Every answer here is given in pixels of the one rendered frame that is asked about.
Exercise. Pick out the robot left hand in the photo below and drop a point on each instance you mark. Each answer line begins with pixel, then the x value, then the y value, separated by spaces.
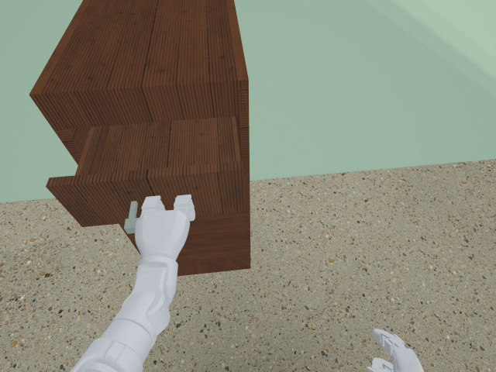
pixel 163 233

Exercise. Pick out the robot right hand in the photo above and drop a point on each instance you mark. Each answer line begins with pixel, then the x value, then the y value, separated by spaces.
pixel 404 360

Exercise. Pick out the left robot forearm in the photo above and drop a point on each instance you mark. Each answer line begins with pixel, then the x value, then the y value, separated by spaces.
pixel 124 345

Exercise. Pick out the cabinet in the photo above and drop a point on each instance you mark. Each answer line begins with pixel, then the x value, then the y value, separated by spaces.
pixel 125 62

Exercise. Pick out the drawer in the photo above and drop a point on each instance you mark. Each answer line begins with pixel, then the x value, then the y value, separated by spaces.
pixel 126 163

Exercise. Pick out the handle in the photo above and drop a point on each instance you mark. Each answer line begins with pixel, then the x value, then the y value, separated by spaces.
pixel 130 223

